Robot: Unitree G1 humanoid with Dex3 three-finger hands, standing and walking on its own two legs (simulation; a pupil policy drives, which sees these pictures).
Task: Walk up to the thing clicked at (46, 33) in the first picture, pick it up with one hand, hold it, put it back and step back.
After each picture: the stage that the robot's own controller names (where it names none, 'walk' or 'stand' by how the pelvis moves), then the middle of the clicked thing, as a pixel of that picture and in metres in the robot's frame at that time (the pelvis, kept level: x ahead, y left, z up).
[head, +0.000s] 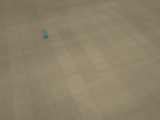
stand; (45, 34) +1.68 +0.48 -0.72
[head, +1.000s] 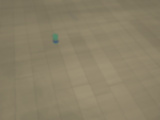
walk; (55, 38) +1.59 +0.25 -0.71
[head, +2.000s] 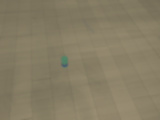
walk; (64, 61) +1.04 +0.15 -0.72
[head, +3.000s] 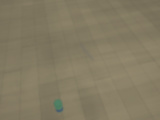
walk; (58, 106) +0.61 +0.21 -0.70
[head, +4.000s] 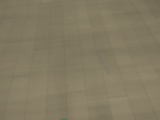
walk; out of the picture +0.41 +0.19 -0.69
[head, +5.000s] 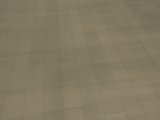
stand; out of the picture +0.35 +0.16 -0.72
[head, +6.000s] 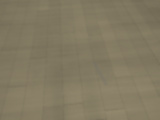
stand; out of the picture +0.35 +0.16 -0.72
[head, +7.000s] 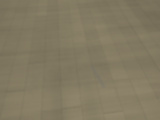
stand; out of the picture +0.35 +0.18 -0.73
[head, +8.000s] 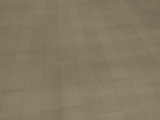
stand; out of the picture +0.34 +0.19 -0.73
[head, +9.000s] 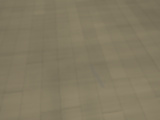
go down; out of the picture +0.33 +0.19 -0.73
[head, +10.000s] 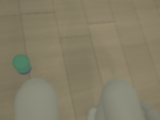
go down; (22, 65) +0.42 +0.23 -0.30
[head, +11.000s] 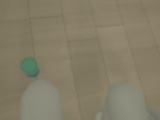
close in; (30, 68) +0.41 +0.24 -0.30
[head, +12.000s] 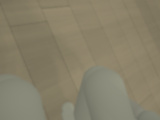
close in; out of the picture +0.38 +0.28 -0.21
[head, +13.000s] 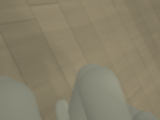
close; out of the picture +0.39 +0.28 -0.21
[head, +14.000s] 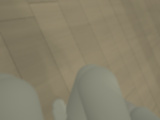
lift; out of the picture +0.37 +0.28 -0.22
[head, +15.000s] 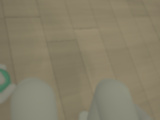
lift; out of the picture +0.31 +0.26 -0.13
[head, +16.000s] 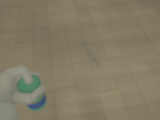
lift; (33, 93) +0.32 +0.17 +0.02
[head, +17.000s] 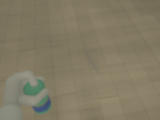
hold; (38, 97) +0.32 +0.17 -0.01
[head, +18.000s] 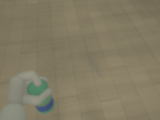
hold; (41, 97) +0.32 +0.16 -0.01
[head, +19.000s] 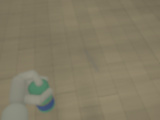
crouch; (42, 96) +0.33 +0.15 -0.02
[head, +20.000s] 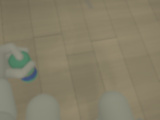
crouch; (24, 67) +0.41 +0.20 -0.10
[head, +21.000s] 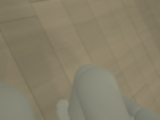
lower; out of the picture +0.39 +0.29 -0.22
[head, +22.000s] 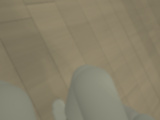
lower; out of the picture +0.40 +0.29 -0.22
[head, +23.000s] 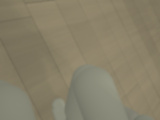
lower; out of the picture +0.40 +0.29 -0.22
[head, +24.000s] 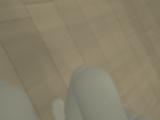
lower; out of the picture +0.39 +0.29 -0.22
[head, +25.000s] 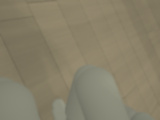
open; out of the picture +0.39 +0.28 -0.23
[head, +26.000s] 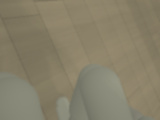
stand; out of the picture +0.38 +0.27 -0.22
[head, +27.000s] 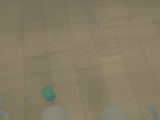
walk; (48, 94) +0.40 +0.20 -0.49
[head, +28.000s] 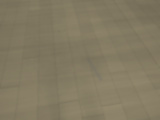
stand; out of the picture +0.36 +0.17 -0.66
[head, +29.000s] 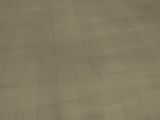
stand; out of the picture +0.36 +0.18 -0.67
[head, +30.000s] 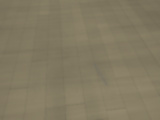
stand; out of the picture +0.36 +0.16 -0.72
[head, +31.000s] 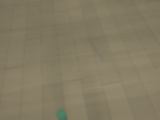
walk; (61, 115) +0.42 +0.18 -0.70
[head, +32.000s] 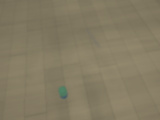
walk; (63, 92) +0.62 +0.20 -0.70
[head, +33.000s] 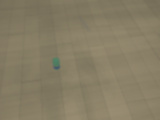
stand; (56, 63) +0.95 +0.23 -0.70
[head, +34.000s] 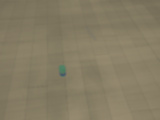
stand; (62, 70) +0.97 +0.19 -0.71
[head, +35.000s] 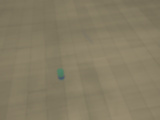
stand; (60, 74) +0.99 +0.22 -0.72
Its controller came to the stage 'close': yes
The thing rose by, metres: 0.70
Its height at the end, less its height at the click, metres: +0.00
